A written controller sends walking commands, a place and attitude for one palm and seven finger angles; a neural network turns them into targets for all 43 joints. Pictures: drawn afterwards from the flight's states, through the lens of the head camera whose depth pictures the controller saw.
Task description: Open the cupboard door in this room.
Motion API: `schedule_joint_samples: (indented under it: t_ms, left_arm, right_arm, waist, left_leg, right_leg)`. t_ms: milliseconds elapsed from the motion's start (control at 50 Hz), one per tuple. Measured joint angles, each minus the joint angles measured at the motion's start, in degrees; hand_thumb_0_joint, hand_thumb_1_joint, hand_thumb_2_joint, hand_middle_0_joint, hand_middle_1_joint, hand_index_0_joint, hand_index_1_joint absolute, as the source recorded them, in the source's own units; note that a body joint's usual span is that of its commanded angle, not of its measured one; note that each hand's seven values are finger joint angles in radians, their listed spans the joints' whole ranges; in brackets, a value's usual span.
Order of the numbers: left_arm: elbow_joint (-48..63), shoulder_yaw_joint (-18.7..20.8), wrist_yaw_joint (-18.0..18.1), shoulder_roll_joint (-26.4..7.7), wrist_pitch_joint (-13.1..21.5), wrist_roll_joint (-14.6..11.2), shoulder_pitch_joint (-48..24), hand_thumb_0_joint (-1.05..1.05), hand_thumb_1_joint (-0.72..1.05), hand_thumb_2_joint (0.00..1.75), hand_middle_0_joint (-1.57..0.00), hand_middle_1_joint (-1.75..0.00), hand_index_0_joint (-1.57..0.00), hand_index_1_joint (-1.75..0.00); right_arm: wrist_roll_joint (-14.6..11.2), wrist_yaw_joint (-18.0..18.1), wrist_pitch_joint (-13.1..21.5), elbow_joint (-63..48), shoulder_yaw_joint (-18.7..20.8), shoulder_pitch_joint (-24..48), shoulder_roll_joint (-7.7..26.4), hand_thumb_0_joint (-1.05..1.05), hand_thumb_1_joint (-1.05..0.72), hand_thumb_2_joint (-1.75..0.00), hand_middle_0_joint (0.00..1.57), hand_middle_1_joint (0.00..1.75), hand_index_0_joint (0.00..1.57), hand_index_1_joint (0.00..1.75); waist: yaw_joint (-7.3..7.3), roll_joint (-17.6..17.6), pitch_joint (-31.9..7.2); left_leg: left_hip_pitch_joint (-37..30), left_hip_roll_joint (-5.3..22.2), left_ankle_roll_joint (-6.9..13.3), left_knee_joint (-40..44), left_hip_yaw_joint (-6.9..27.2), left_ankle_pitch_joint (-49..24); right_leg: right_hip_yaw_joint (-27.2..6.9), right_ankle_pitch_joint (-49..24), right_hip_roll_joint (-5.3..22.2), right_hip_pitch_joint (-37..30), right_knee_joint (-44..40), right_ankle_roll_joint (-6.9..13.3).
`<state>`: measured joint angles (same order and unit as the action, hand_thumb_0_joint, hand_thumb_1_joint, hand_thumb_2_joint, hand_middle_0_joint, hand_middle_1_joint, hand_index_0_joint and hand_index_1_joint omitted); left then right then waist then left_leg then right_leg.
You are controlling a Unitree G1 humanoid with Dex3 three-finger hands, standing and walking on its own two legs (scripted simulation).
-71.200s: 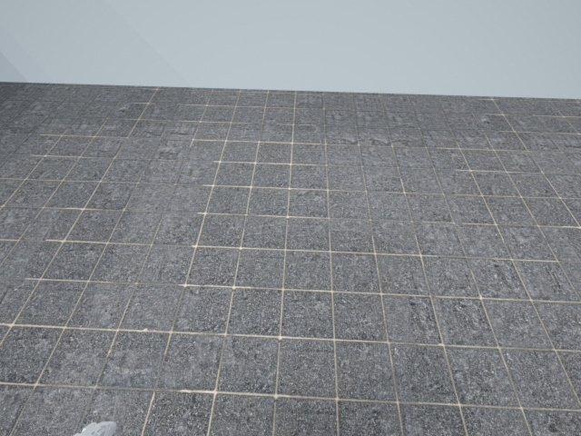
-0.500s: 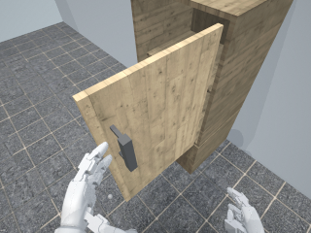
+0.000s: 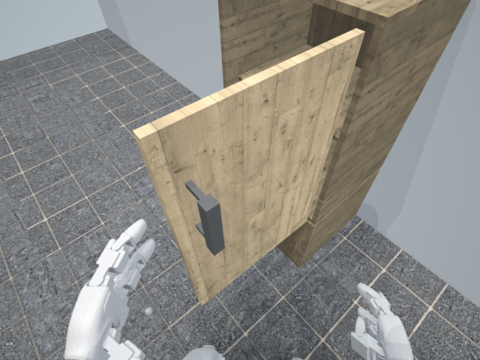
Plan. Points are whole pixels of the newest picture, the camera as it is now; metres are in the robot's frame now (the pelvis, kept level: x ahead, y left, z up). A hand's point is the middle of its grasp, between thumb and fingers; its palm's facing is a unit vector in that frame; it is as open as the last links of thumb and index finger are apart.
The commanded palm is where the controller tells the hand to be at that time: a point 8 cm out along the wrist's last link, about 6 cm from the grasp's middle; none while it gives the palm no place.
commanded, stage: draw the hand back to the body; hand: left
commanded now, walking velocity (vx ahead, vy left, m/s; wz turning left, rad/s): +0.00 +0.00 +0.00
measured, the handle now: (204, 218) +0.31 +0.08 +0.09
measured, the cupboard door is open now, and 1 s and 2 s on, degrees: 88 88 88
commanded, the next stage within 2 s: step back with the hand held close in 1.50 s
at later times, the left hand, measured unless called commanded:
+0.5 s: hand (89, 286) +0.18 +0.19 +0.14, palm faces +0.10 -0.98 -0.20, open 15.9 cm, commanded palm +0.14 +0.25 +0.17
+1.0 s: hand (17, 227) +0.22 +0.26 +0.20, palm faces +0.37 -0.84 -0.40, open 10.5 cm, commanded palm +0.17 +0.31 +0.23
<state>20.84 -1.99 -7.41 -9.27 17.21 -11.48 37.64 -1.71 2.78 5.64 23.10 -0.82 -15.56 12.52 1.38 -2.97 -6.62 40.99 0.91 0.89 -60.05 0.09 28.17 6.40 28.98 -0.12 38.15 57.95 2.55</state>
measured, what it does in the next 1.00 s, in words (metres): rises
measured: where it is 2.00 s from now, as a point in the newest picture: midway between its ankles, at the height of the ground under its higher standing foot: outside the picture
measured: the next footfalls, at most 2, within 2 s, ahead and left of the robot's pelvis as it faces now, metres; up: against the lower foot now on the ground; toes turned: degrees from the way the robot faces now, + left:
none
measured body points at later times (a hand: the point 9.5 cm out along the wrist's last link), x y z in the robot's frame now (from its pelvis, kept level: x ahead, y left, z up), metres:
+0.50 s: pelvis +0.01 +0.02 +0.03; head +0.00 +0.01 +0.48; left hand +0.17 +0.24 +0.16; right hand +0.20 -0.20 -0.03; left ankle +0.02 +0.11 -0.67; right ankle +0.00 -0.09 -0.67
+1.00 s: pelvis +0.03 +0.02 +0.07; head +0.02 +0.01 +0.52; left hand +0.20 +0.31 +0.22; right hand +0.22 -0.19 -0.01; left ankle +0.02 +0.11 -0.67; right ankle +0.00 -0.09 -0.67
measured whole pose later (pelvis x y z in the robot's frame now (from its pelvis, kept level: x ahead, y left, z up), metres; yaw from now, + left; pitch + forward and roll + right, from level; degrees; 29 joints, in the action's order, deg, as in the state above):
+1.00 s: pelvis +0.03 +0.02 +0.07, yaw -1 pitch -4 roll -1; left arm 25.0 14.8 6.8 -19.2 2.1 -3.3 30.4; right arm -0.1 4.5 6.1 34.4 -2.9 -11.9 12.7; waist 4.0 -3.2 0.7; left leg 7.0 -1.1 2.5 -26.8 -2.9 16.4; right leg 3.1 16.1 0.4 5.1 24.8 0.1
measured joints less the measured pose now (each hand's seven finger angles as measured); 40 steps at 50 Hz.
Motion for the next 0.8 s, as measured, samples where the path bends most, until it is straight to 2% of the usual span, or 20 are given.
schedule_joint_samples:
  t_ms: [160, 440, 480, 520, 580, 680, 800]
  left_arm:
    - [3.8, 2.2, 1.7, -1.5, -4.3, -0.3, 0.5, -0.01, -0.5, 0.3, -0.15, -0.3, -0.15, -0.3]
    - [7.0, 7.0, -0.8, -3.7, -9.6, -2.8, 0.2, -0.01, -0.47, 0.31, -0.15, -0.3, -0.15, -0.3]
    - [7.6, 7.1, 2.5, -5.6, -11.5, 1.0, -0.5, -0.01, -0.44, 0.32, -0.15, -0.3, -0.16, -0.3]
    - [8.0, 7.4, 6.5, -6.8, -13.2, 4.1, -0.4, -0.01, -0.4, 0.34, -0.15, -0.3, -0.16, -0.3]
    - [7.8, 8.1, 10.6, -7.4, -15.0, 6.6, 0.1, -0.01, -0.32, 0.38, -0.16, -0.3, -0.16, -0.3]
    - [6.5, 9.5, 13.5, -8.2, -16.0, 8.3, -0.7, -0.01, -0.16, 0.44, -0.16, -0.3, -0.17, -0.3]
    - [5.4, 11.6, 14.5, -8.6, -15.6, 8.8, -3.5, -0.01, 0.04, 0.53, -0.17, -0.3, -0.18, -0.3]
  right_arm:
    - [-0.6, 0.3, -0.1, 0.4, -1.1, -1.0, -0.7, 0.02, -0.9, -0.9, 0.2, 0.3, 0.2, 0.3]
    - [-1.2, 0.9, 2.7, 2.6, -1.8, -0.9, 0.5, 0.02, -0.9, -0.9, 0.2, 0.3, 0.2, 0.3]
    - [-0.8, 1.8, 2.4, 3.0, -1.8, -0.7, 0.4, 0.02, -0.9, -0.9, 0.2, 0.3, 0.2, 0.3]
    - [-0.3, 2.5, 1.8, 3.7, -2.0, -0.3, 0.1, 0.02, -0.9, -0.9, 0.2, 0.3, 0.2, 0.3]
    - [0.1, 3.0, 1.1, 4.6, -2.3, 0.2, -0.2, 0.02, -0.9, -0.9, 0.2, 0.3, 0.2, 0.3]
    - [0.6, 3.3, 1.0, 6.7, -2.7, 0.8, -0.1, 0.02, -0.9, -0.9, 0.2, 0.3, 0.2, 0.3]
    - [1.2, 2.7, 1.5, 9.2, -2.8, 1.8, 0.3, 0.02, -0.9, -0.9, 0.2, 0.3, 0.2, 0.3]
  waist:
    - [-0.25, -0.5, -0.2]
    - [0.68, -0.6, 0.2]
    - [1.43, -0.4, 0.6]
    - [1.46, -0.4, 1.1]
    - [1.33, -0.4, 2.1]
    - [1.56, -0.4, 4.1]
    - [2.02, -0.4, 6.0]
  left_leg:
    - [-3.9, -0.2, 0.6, 2.9, -0.6, -0.7]
    - [-10.2, -0.6, 1.2, 8.1, -0.6, -2.4]
    - [-11.9, -0.5, 1.2, 9.5, -0.9, -2.8]
    - [-14.2, -0.5, 1.3, 11.7, -1.1, -3.6]
    - [-17.7, -0.6, 1.3, 15.3, -1.4, -4.9]
    - [-23.2, -1.0, 1.5, 21.1, -1.8, -7.3]
    - [-28.6, -1.7, 1.7, 27.0, -2.2, -9.6]
  right_leg:
    - [-0.6, -1.2, 0.0, -3.9, -3.3, -0.7]
    - [-0.7, -3.3, 0.2, -10.6, -9.3, -1.5]
    - [-1.0, -3.8, 0.0, -12.1, -10.7, -1.5]
    - [-1.3, -4.8, -0.1, -14.4, -12.9, -1.6]
    - [-1.6, -6.3, -0.2, -17.8, -16.7, -1.7]
    - [-2.0, -8.8, -0.1, -23.3, -22.5, -2.0]
    - [-2.5, -10.8, 0.5, -28.2, -27.7, -2.3]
